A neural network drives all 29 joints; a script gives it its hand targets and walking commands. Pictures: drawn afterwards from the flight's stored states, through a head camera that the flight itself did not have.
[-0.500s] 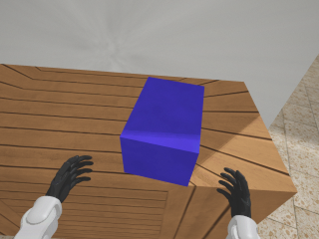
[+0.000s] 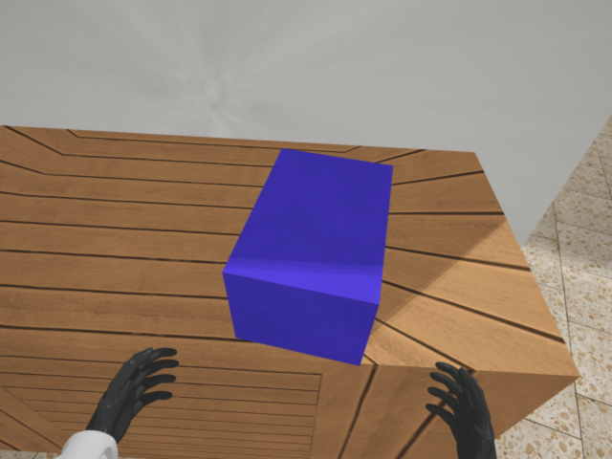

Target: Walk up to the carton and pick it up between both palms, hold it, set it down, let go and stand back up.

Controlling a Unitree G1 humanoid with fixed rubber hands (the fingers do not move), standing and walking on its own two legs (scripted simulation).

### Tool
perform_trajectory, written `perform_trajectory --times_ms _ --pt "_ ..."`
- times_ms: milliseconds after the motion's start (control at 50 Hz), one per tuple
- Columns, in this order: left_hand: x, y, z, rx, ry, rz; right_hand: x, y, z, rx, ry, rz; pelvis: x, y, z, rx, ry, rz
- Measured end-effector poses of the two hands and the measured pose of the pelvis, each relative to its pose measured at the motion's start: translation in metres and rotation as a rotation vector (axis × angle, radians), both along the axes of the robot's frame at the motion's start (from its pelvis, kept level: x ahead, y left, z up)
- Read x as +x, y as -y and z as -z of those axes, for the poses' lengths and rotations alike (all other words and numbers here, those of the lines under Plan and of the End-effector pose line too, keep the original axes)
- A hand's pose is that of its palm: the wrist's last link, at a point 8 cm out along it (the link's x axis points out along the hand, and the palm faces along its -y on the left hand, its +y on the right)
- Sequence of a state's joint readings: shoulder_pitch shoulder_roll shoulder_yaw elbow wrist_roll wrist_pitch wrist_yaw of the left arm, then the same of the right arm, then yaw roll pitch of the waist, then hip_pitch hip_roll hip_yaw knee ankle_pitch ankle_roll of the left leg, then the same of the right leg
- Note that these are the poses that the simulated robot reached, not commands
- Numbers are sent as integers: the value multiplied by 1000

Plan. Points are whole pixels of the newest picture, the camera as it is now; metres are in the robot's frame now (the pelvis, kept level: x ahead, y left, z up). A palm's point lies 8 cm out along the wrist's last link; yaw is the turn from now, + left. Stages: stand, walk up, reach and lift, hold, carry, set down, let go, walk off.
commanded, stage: set down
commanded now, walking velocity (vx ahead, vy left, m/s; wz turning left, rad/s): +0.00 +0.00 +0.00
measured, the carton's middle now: (317, 248) +0.46 +0.02 +0.00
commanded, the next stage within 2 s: let go in 0.68 s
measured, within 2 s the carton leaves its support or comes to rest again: neither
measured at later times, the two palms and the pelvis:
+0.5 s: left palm (133, 448) +0.16 +0.23 -0.05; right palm out of the picture +0.16 -0.21 -0.05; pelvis -0.01 -0.01 +0.00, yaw -1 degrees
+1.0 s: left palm out of the picture +0.16 +0.21 -0.08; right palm out of the picture +0.15 -0.24 -0.08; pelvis -0.01 -0.01 +0.00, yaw -1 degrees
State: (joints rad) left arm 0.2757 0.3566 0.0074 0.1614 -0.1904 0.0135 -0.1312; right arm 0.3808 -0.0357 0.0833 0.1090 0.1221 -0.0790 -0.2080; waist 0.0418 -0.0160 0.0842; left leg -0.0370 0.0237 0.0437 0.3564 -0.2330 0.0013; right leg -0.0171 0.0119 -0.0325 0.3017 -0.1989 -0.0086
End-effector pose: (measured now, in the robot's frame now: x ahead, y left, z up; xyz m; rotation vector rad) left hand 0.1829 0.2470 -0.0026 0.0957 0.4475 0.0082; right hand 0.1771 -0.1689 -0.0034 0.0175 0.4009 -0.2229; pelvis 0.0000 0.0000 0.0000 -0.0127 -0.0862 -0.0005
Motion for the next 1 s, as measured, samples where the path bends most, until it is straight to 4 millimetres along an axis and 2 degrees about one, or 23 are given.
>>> perform_trajectory --times_ms 240,780,1000 --pt "-14 8 26 10 -121 -32 -16 18 22 -41 -104 -38 -4 5 -1 5 5 7" --pt "-30 25 73 73 -351 -78 -32 58 66 -116 -297 -138 -9 12 0 12 -4 10" --pt "-28 33 79 95 -367 -78 -31 68 72 -136 -315 -159 -9 13 1 12 -20 12"
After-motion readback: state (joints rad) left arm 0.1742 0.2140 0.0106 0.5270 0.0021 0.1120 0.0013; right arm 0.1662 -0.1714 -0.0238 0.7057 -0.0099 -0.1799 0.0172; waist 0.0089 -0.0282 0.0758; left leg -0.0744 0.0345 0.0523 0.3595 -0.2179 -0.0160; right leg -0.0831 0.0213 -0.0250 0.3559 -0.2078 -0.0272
